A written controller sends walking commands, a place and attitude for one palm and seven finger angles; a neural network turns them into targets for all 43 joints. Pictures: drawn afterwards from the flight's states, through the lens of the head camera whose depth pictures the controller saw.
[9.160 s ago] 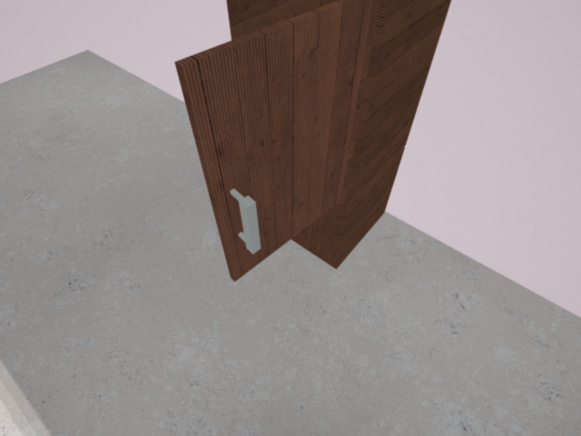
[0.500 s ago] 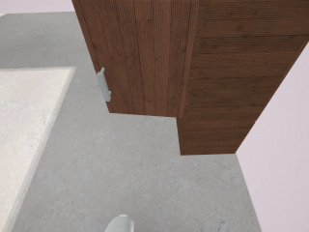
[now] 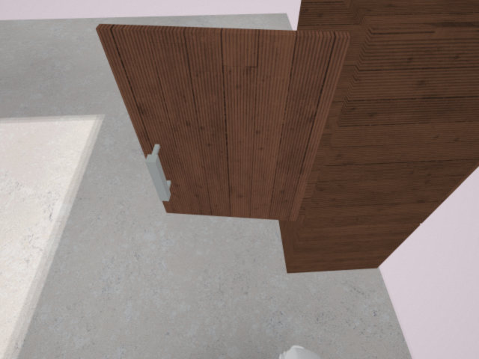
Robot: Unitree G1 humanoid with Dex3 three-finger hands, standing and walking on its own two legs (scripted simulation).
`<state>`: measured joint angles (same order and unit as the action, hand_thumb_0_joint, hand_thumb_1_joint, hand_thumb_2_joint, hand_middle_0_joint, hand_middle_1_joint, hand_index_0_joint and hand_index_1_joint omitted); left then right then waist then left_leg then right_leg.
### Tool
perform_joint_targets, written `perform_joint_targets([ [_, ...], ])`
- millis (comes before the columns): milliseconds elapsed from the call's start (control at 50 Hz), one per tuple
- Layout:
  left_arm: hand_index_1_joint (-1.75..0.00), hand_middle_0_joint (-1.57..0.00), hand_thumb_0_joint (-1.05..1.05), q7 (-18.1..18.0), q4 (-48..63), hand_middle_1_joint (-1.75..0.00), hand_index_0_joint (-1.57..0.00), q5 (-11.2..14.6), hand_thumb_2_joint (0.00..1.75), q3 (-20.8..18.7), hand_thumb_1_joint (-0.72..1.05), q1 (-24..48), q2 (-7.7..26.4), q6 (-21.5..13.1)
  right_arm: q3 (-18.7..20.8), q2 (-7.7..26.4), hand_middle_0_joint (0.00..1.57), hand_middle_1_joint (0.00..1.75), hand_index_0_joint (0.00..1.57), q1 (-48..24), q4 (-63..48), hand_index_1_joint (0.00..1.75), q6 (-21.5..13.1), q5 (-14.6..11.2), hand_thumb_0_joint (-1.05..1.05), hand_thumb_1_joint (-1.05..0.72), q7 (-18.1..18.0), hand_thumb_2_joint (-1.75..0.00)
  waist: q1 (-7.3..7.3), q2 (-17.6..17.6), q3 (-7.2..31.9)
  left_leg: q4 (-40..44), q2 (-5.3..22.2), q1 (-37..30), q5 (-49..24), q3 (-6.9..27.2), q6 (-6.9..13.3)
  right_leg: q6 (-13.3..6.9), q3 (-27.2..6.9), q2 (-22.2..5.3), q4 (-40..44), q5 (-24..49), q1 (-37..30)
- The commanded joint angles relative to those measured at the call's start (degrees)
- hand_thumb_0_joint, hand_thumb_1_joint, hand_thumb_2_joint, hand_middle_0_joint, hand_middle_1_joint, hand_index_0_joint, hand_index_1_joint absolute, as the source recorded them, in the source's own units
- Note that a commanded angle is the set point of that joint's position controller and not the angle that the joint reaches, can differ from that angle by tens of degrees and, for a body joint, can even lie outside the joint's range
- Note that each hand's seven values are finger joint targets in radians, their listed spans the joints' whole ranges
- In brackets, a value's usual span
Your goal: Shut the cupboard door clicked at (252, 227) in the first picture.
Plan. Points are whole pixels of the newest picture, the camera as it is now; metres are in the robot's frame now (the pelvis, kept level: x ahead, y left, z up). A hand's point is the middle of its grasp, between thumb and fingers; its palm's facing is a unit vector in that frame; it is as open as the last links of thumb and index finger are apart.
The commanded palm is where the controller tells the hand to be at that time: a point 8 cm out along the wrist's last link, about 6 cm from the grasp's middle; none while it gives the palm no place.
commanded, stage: come to a stop and stand still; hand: left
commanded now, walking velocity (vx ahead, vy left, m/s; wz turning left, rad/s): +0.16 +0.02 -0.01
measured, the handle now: (161, 173) +0.54 +0.25 -0.10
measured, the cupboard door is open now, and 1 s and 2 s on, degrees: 83 83 83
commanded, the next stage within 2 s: look again from close up in 1.04 s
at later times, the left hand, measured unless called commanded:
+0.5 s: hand out of the picture +0.14 +0.20 -0.18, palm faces +0.07 -0.97 -0.22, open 7.3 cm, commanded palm none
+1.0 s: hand out of the picture +0.04 +0.13 -0.18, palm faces +0.08 -0.98 -0.16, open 7.4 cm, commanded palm none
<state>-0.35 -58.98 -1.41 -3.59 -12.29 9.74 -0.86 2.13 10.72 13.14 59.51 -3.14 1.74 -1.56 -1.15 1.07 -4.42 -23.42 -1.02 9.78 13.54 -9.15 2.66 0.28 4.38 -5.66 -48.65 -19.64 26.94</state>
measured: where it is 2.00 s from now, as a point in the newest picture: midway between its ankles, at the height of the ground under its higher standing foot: outside the picture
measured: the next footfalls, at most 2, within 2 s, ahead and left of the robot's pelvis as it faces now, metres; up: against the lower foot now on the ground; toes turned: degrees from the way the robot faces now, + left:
right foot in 0.10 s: +0.12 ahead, -0.11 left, +0.00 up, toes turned -6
left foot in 0.38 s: +0.11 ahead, +0.11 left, +0.00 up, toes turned +3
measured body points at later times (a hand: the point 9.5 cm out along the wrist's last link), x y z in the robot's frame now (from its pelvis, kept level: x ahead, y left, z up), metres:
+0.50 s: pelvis +0.07 +0.01 -0.01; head +0.10 +0.02 +0.44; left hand +0.13 +0.25 -0.16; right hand +0.11 -0.22 -0.16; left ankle +0.10 +0.12 -0.74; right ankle +0.04 -0.11 -0.70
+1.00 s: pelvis +0.05 -0.03 +0.00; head +0.06 -0.03 +0.45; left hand +0.04 +0.18 -0.16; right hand +0.07 -0.27 -0.16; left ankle +0.07 +0.11 -0.74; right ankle -0.02 -0.12 -0.74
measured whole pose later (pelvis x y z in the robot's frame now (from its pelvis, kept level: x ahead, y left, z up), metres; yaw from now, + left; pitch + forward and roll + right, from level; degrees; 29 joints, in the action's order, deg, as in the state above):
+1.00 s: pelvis +0.05 -0.03 +0.00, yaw +1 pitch -2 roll +1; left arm -1.7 -63.3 -0.3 -0.7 -16.6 7.1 -0.1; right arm 1.4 10.3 13.5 64.1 1.0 0.9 -1.6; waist -0.9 1.1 -3.5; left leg -27.2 1.6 12.5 12.7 -1.7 -1.8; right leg -2.0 2.9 0.2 -27.6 -21.1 4.6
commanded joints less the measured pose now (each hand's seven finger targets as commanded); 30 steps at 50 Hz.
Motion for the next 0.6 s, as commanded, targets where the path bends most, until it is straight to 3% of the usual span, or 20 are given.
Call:
perform_joint_targets([
  [0,-0.3,-0.2,0.0,0.7,2.4,-0.3,-0.2,-0.2,0.9,0.5,0.9,-4.3,1.0,-0.6,0.9,6.4,0.2,0.3,0.2,3.7,-0.6,0.3,0.3,-0.1,0.0,-0.9,0.3,-0.9,-0.22,-5.4,2.8,6.5,14.9,4.0,-9.4,9.9,7.2,-0.4,1.7,2.5,11.1,4.0,-11.4],
  [20,-0.3,-0.2,0.0,0.6,2.2,-0.3,-0.2,-0.3,0.9,0.2,0.9,-5.2,2.3,-0.9,0.7,5.9,0.2,0.3,0.2,3.5,-0.6,0.3,0.4,-0.4,0.0,-0.9,0.3,-0.9,-1.12,-3.1,2.5,3.2,13.2,6.8,-7.7,9.5,5.8,-0.7,1.8,3.3,16.0,6.3,-16.5],
  [40,-0.3,-0.2,0.0,0.4,1.2,-0.3,-0.2,-0.3,0.9,-0.2,0.9,-8.6,4.2,-1.3,0.5,5.4,0.2,0.3,0.2,2.5,-0.6,0.3,0.4,-0.6,0.0,-0.9,0.5,-0.9,-3.12,-0.5,3.6,-1.7,10.1,8.8,-3.5,6.9,2.9,-0.9,-0.8,1.8,21.1,9.3,-22.2],
  [60,-0.3,-0.2,0.0,-0.1,0.2,-0.3,-0.2,-0.5,0.9,-0.7,0.9,-11.6,7.9,-1.9,0.0,3.2,0.2,0.3,0.2,2.8,-1.1,0.3,0.5,-1.1,0.0,-0.9,0.7,-0.9,-3.96,8.5,5.4,-10.6,4.0,15.2,5.0,2.7,-0.7,-3.7,-12.6,-6.6,25.4,16.1,-28.5],
  [80,-0.3,-0.2,0.0,-0.4,-0.3,-0.3,-0.2,0.1,0.9,-0.8,0.9,-13.1,11.6,-2.1,-0.2,2.8,0.2,0.3,0.2,4.0,-1.9,0.3,1.0,-1.1,0.0,-0.9,0.8,-0.9,-3.27,15.9,7.0,-18.9,0.8,18.2,18.4,1.2,-3.4,-10.0,-22.6,-17.5,30.2,28.5,-30.4],
  [100,-0.3,-0.2,0.0,-0.8,0.2,-0.3,-0.2,0.3,0.9,-0.1,0.9,-11.1,11.3,-2.0,-0.1,3.4,0.2,0.3,0.2,2.9,-1.5,0.3,1.6,-1.1,0.0,-0.9,0.4,-0.9,-3.09,9.1,6.6,-23.8,2.2,14.7,23.1,5.8,-3.7,-13.7,-22.0,-19.8,30.9,38.2,-25.7],
  [140,-0.3,-0.2,0.0,-1.8,1.5,-0.3,-0.2,0.1,0.9,0.1,0.9,-4.1,9.6,-1.9,-0.3,2.0,0.2,0.3,0.2,4.3,0.5,0.3,2.9,-1.6,0.0,-0.9,-0.2,-0.9,-0.37,9.3,5.3,-24.9,4.0,12.7,19.8,8.8,-4.3,-13.7,-16.5,-16.6,26.9,53.6,-22.0],
  [180,-0.3,-0.2,0.0,-2.2,2.2,-0.3,-0.2,0.2,0.9,0.2,0.9,-1.7,9.7,-1.2,-0.3,1.6,0.2,0.3,0.2,5.7,1.5,0.3,3.8,-2.0,0.0,-0.9,-0.3,-0.9,0.54,7.9,7.1,-21.7,3.2,10.7,16.1,8.0,-5.0,-12.2,-10.1,-13.7,24.5,60.4,-23.0],
  [220,-0.3,-0.2,0.0,-2.4,2.2,-0.3,-0.2,0.4,0.9,-0.3,0.9,-0.9,10.4,-0.4,-0.2,1.2,0.2,0.3,0.2,6.2,2.0,0.3,4.5,-1.9,0.0,-0.9,-0.1,-0.9,0.5,4.8,8.1,-17.5,2.1,9.0,11.4,5.9,-5.7,-11.0,-7.5,-11.9,23.5,57.1,-23.4],
  [280,-0.3,-0.2,0.0,-2.5,2.4,-0.3,-0.2,0.5,0.9,-0.9,0.9,-0.1,10.9,0.6,0.4,1.8,0.2,0.3,0.2,6.3,1.5,0.3,5.1,-1.4,0.0,-0.9,0.0,-0.9,0.65,7.2,6.8,-12.4,1.5,7.3,6.3,5.1,-6.0,-9.5,-7.2,-10.9,22.1,50.9,-21.5],
  [320,-0.3,-0.2,0.0,-2.5,2.6,-0.3,-0.2,0.6,0.9,-1.2,0.9,1.0,10.0,1.2,0.9,1.9,0.2,0.3,0.2,7.2,1.6,0.3,5.1,-1.2,0.0,-0.9,0.0,-0.9,1.57,7.2,6.2,-4.0,2.6,2.7,-2.3,5.3,-5.6,-7.3,-5.8,-9.3,19.2,41.7,-17.7],
  [340,-0.3,-0.2,0.0,-2.3,3.2,-0.3,-0.2,1.0,0.9,-0.9,0.9,0.9,9.1,1.6,1.2,3.7,0.2,0.3,0.2,7.7,1.4,0.3,4.8,-1.0,0.0,-0.9,0.0,-0.9,1.71,2.6,6.2,-1.3,5.5,-1.3,-14.5,7.5,-4.2,-4.7,-4.3,-6.6,16.5,33.4,-13.7],
  [360,-0.3,-0.2,0.0,-2.2,4.1,-0.3,-0.2,1.2,0.9,-0.4,0.9,-0.1,6.6,2.2,1.6,6.9,0.2,0.3,0.2,7.3,0.3,0.3,4.5,-0.6,0.0,-0.9,-0.1,-0.9,1.22,-7.7,6.5,0.4,14.6,-1.7,-31.9,17.2,0.3,-1.1,-0.2,-0.9,12.3,16.7,-9.7],
  [380,-0.3,-0.2,0.0,-2.3,4.8,-0.3,-0.2,1.4,0.9,0.0,0.9,0.4,4.6,2.6,2.2,9.5,0.2,0.3,0.2,6.6,-0.7,0.3,4.5,-0.4,0.0,-0.9,-0.5,-0.9,1.7,-14.0,5.5,4.3,21.6,2.5,-40.7,22.6,6.5,0.4,0.3,3.7,3.6,-8.0,-9.2],
  [400,-0.3,-0.2,0.0,-2.6,5.2,-0.3,-0.2,1.2,0.9,-0.1,0.9,0.9,5.0,3.1,2.1,9.6,0.2,0.3,0.2,5.3,-1.3,0.3,4.5,0.0,0.0,-0.9,-0.7,-0.9,2.05,-11.9,4.8,5.0,21.9,7.2,-32.4,20.7,9.0,-0.6,-3.3,4.8,-4.8,-16.0,-10.9],
  [420,-0.3,-0.2,0.0,-2.5,5.4,-0.3,-0.2,1.0,0.9,-0.3,0.9,1.2,4.7,3.8,1.6,8.3,0.2,0.3,0.2,3.3,-2.2,0.3,4.1,0.1,0.0,-0.9,-1.1,-0.9,1.26,-13.3,3.7,6.0,21.2,8.4,-30.1,22.4,9.8,-0.8,-5.3,4.8,-9.2,-16.1,-8.3],
  [460,-0.3,-0.2,0.0,-2.0,4.6,-0.3,-0.2,0.7,0.9,-0.8,0.9,0.8,5.4,3.9,1.3,7.7,0.2,0.3,0.2,0.5,-3.2,0.3,4.1,0.2,0.0,-0.9,-1.6,-0.9,0.73,-11.3,2.6,4.6,19.6,6.7,-28.7,19.8,9.3,-0.4,-6.9,4.6,-11.9,-12.8,-5.1],
  [520,-0.3,-0.2,0.0,-1.5,4.3,-0.3,-0.2,0.7,0.9,-0.4,0.9,-0.7,4.6,3.6,1.6,7.9,0.2,0.3,0.2,-0.4,-4.0,0.3,3.9,0.1,0.0,-0.9,-1.5,-0.9,0.9,-7.7,5.5,4.2,18.0,2.0,-22.0,18.1,8.4,0.2,-5.3,4.7,-7.1,-10.4,-4.9],
  [580,-0.3,-0.2,0.0,-1.1,4.7,-0.3,-0.2,0.6,0.9,0.2,0.9,-0.7,3.9,3.2,2.3,9.6,0.2,0.3,0.2,1.0,-3.2,0.3,3.9,0.1,0.0,-0.9,-1.0,-0.9,2.53,-10.3,8.5,5.2,18.0,-1.5,-13.7,19.1,7.5,0.3,-3.0,4.5,3.8,-10.1,-8.1],
])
